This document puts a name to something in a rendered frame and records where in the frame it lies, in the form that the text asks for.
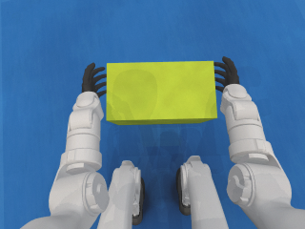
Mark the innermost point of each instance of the robot right hand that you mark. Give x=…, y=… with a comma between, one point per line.
x=230, y=73

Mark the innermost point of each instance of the robot right forearm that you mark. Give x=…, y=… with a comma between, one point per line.
x=247, y=140

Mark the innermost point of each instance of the robot left forearm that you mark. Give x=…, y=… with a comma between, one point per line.
x=82, y=153

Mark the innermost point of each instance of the left robot upper arm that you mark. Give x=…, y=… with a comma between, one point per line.
x=75, y=202

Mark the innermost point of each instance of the right robot upper arm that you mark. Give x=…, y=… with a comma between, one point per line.
x=263, y=192

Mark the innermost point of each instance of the robot left foot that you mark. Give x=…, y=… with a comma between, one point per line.
x=136, y=219

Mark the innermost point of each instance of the robot left hand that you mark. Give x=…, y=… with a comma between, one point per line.
x=89, y=80

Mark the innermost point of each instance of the carton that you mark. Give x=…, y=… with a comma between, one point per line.
x=153, y=93

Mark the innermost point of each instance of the left robot shin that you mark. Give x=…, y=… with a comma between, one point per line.
x=135, y=205

